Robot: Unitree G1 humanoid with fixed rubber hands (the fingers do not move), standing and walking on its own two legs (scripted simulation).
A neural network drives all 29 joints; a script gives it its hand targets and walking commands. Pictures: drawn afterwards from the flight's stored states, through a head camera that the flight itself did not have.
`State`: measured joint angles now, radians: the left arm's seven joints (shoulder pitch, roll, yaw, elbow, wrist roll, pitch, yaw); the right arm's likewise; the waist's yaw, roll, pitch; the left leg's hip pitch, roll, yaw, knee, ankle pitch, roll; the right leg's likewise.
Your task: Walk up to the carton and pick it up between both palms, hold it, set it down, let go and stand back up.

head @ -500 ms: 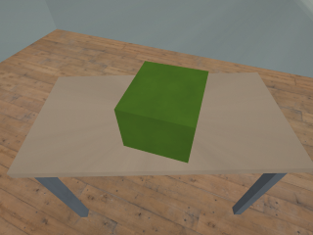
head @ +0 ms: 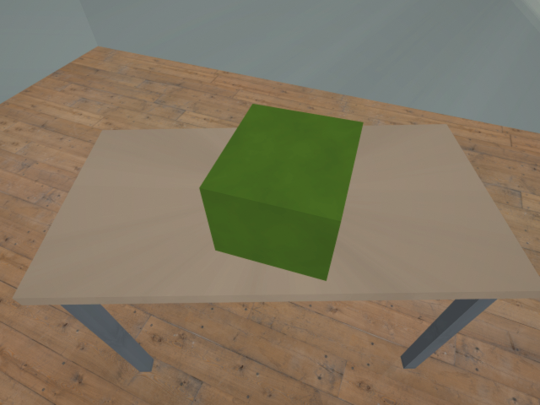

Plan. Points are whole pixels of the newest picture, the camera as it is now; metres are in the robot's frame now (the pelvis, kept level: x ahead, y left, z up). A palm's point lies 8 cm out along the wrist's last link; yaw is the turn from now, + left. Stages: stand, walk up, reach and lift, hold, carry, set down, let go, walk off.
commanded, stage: stand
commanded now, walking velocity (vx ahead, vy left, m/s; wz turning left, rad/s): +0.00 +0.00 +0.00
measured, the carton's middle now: (287, 187) +0.52 -0.02 -0.02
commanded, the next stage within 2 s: none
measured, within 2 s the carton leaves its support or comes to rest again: neither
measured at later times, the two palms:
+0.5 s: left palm out of the picture +0.04 +0.26 -0.12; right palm out of the picture +0.04 -0.26 -0.12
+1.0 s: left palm out of the picture +0.03 +0.26 -0.12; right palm out of the picture +0.03 -0.25 -0.12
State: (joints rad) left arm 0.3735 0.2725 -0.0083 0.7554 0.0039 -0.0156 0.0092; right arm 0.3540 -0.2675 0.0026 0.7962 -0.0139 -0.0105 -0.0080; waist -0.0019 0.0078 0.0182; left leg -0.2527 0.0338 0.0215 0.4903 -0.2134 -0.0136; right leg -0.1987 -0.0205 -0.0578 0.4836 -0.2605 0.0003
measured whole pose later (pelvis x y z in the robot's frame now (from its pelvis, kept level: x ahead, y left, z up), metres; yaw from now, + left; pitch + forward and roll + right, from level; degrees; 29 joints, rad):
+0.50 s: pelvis +0.00 +0.00 +0.00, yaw +0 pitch -1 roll +0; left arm 0.37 0.27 -0.01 0.81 0.00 -0.01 0.01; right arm 0.36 -0.26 0.00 0.83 -0.01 -0.01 -0.01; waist 0.00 0.00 0.02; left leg -0.24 0.03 0.03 0.47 -0.21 -0.01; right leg -0.19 -0.03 -0.05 0.47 -0.25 0.01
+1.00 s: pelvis +0.01 +0.01 +0.00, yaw +0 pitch -1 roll +0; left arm 0.37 0.26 -0.01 0.86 0.00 -0.01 0.02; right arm 0.35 -0.26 0.01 0.87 -0.01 -0.01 -0.02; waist 0.00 0.00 0.02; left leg -0.23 0.02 0.03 0.45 -0.20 -0.01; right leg -0.18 -0.03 -0.05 0.44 -0.25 0.01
